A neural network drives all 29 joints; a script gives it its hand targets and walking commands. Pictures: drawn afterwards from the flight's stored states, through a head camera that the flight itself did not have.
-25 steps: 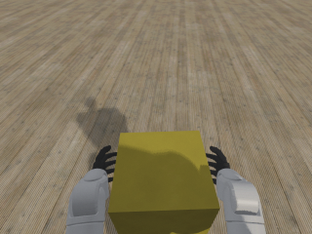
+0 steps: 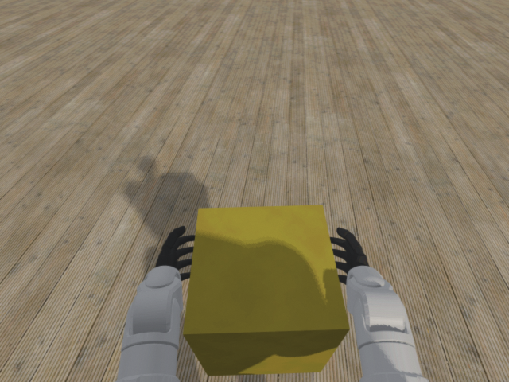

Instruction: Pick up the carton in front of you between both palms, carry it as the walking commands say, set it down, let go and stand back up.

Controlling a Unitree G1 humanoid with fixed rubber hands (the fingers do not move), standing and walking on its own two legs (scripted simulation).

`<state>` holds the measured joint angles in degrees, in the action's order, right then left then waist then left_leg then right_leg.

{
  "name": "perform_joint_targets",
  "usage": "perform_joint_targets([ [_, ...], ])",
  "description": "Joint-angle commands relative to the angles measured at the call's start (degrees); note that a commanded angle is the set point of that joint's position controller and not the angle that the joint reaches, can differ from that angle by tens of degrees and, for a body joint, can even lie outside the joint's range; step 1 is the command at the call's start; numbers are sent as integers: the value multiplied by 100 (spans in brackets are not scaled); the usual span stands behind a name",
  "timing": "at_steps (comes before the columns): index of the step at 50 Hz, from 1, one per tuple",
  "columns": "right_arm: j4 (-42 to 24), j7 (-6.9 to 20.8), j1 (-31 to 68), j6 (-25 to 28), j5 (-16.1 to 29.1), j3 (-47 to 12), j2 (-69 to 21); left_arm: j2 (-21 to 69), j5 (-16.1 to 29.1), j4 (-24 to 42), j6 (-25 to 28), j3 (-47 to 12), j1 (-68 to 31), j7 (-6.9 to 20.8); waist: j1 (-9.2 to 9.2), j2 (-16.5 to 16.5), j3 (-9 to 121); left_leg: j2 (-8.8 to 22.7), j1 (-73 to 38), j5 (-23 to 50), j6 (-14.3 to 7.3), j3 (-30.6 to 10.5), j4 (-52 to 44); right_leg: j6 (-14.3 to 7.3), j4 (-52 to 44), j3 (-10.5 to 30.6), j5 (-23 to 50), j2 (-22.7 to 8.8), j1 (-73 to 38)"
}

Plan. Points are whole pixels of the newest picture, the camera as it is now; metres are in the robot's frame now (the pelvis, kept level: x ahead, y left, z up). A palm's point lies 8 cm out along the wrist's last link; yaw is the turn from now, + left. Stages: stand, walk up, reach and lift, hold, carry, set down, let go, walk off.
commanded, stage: carry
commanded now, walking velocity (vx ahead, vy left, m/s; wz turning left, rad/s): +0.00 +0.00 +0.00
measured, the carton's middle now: (262, 294) +0.30 +0.00 -0.03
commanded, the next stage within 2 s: hold in 0.88 s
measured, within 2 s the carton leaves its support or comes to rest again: neither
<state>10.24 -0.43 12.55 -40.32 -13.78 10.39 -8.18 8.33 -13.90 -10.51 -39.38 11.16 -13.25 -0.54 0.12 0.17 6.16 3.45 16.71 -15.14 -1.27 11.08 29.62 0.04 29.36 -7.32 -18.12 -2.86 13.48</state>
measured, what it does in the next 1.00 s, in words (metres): stands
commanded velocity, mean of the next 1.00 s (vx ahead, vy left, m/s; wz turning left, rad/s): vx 0.00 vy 0.00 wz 0.00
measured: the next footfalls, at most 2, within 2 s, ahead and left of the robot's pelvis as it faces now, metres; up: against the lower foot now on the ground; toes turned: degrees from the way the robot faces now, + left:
none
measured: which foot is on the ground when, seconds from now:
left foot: down 0.00-1.00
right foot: down 0.00-1.00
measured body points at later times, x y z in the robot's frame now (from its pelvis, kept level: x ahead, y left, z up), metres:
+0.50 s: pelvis -0.01 +0.00 +0.00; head -0.04 +0.01 +0.45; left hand +0.29 +0.16 +0.04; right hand +0.28 -0.15 +0.04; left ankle +0.00 +0.10 -0.74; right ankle -0.03 -0.11 -0.74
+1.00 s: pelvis -0.03 +0.00 +0.01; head -0.04 +0.01 +0.46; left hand +0.26 +0.17 +0.04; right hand +0.27 -0.13 +0.04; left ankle +0.00 +0.10 -0.74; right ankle -0.03 -0.12 -0.74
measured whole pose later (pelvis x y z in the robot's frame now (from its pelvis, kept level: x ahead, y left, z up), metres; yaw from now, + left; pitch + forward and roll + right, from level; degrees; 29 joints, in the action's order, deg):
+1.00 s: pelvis -0.03 +0.00 +0.01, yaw +4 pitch -4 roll +0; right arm 7.4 -0.3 10.0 -41.3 -13.1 9.6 -7.8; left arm 8.1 -14.2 -8.3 -41.2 8.8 -12.1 -0.6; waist 0.7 1.8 -1.6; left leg 0.4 9.2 -9.2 -2.4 7.8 22.4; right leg -0.3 23.9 0.5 -14.3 -0.8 5.3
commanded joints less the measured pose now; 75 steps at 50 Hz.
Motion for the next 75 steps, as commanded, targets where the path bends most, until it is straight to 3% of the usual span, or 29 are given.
perform_joint_targets([
  [1,-471,1156,2421,55,1342,-3136,-4890,5021,1274,209,-84,-3142,-2049,1142,-5,-19,1296,665,-749,1716,0,-664,-289,-87,-342,516,1692,-633,-217],
  [44,-546,1162,2490,13,1371,-3130,-4836,4976,1310,334,-133,-3194,-2133,1140,1,-38,1196,663,-556,1264,-72,-736,-495,-71,-435,547,1107,-602,-58],
  [45,-577,1194,1902,-38,1367,-3045,-5042,5115,1340,424,-193,-3074,-1626,1147,-96,23,621,-642,-1951,2870,-59,-1675,-645,-193,-754,1174,2121,780,-571],
  [46,-830,1175,2128,48,1333,-3066,-4879,5004,1283,551,-107,-3101,-1725,1102,-25,35,833,-559,-2303,3376,-73,-1777,-597,-196,-748,1267,2421,769,-441],
  [47,-851,1199,2208,78,1300,-2995,-4731,4898,1077,495,-77,-2959,-1558,1043,-144,-119,816,-542,-2823,3345,-58,-1770,-667,-186,-835,1295,2251,737,-127],
  [48,-816,1201,2191,109,1318,-3003,-4675,4794,1003,468,-42,-2870,-1518,998,-167,27,733,-539,-3019,3451,-47,-1747,-642,-141,-894,1318,2221,746,30],
  [49,-784,1211,2270,148,1365,-3045,-4542,4725,954,415,-3,-2765,-1421,913,-287,-158,782,-566,-3258,2894,-38,-1697,-741,-148,-956,1328,1958,698,64],
  [50,-725,1204,2183,181,1314,-2960,-4550,4665,958,415,1,-2800,-1561,911,-118,-39,632,-558,-3224,2665,-18,-1703,-742,-151,-1025,1323,1620,738,163],
  [54,-482,1119,2182,235,1155,-2743,-4604,4810,1212,661,-23,-3143,-2049,1002,126,-126,504,-561,-3028,2121,74,-1712,-779,-288,-1103,1359,1146,711,33],
  [58,-221,1108,2263,222,991,-2523,-4637,4813,1237,522,-87,-3107,-2235,1110,190,-62,195,-596,-2792,1371,94,-1703,-780,-388,-1197,1386,651,614,84],
  [66,132,1274,2841,252,1057,-2521,-4927,5061,1121,12,-127,-2801,-2463,1298,19,245,-66,-694,-2735,535,57,-1675,-664,-450,-1346,1421,-188,406,469],
  [68,226,1329,3186,276,1073,-2513,-5019,5147,1074,-91,-111,-2705,-2729,1337,-81,161,-127,-712,-2655,357,41,-1641,-670,-446,-1307,1416,-356,398,533],
  [71,742,1404,3682,374,975,-2275,-5096,5155,961,-502,-39,-2364,-3229,1404,-232,115,-266,-701,-2225,-133,34,-1599,-681,-444,-1162,1399,-666,431,359],
  [74,1531,1448,4265,607,689,-1732,-5153,5173,734,-1227,135,-1898,-3907,1485,-205,165,-359,-714,-2145,-658,33,-1546,-559,-464,-1093,1414,-1163,393,655],
  [75,1783,1438,4355,676,541,-1496,-5069,5149,611,-1477,194,-1680,-4032,1487,-221,63,-441,-687,-1873,-727,56,-1552,-584,-444,-955,1388,-1032,452,507],
])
